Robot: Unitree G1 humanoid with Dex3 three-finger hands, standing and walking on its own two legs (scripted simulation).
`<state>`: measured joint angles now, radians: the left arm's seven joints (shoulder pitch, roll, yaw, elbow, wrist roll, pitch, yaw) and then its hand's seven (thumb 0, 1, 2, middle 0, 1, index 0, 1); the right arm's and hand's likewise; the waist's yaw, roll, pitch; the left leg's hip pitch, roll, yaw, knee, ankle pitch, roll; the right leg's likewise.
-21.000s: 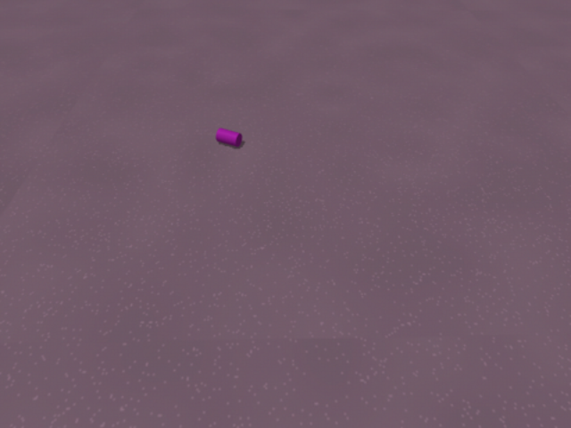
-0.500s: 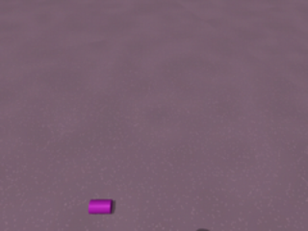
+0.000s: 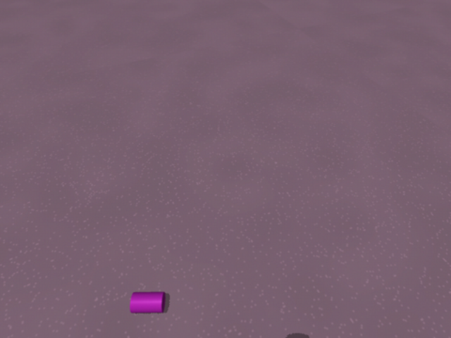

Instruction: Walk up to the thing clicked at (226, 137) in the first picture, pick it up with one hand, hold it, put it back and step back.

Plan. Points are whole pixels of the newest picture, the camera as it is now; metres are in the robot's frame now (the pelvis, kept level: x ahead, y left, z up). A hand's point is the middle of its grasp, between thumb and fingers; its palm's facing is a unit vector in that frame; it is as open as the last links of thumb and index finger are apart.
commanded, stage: stand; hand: left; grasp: from above
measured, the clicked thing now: (148, 302) +0.37 +0.31 -0.74
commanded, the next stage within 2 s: rise first in 0.56 s
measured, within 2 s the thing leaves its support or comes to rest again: neither
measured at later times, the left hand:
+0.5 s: hand out of the picture +0.07 +0.26 -0.15, palm faces -0.02 -0.94 -0.35, open 7.4 cm
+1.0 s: hand out of the picture +0.15 +0.26 -0.18, palm faces -0.06 -0.92 -0.38, open 10.7 cm
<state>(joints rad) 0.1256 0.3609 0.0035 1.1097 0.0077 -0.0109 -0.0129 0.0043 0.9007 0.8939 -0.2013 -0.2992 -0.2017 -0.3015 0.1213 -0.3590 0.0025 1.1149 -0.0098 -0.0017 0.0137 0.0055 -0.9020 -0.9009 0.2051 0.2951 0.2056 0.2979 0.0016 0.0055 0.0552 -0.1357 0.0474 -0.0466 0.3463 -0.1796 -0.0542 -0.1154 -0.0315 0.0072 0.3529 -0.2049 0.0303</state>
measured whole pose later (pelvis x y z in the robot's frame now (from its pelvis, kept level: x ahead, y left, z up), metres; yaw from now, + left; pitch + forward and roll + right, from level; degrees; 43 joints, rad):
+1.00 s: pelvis -0.02 +0.01 -0.03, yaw -1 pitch +8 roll +0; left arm -0.03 0.34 0.17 0.97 0.16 0.02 -0.03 0.00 0.14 0.88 -0.20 -0.79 -0.20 -0.79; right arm 0.23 -0.25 -0.03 0.75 0.02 -0.05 0.00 0.01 -0.91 -0.90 0.20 0.29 0.21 0.30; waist -0.02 0.00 -0.02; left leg -0.56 0.04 -0.05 0.74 -0.33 -0.05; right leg -0.54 -0.03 0.03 0.73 -0.34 0.04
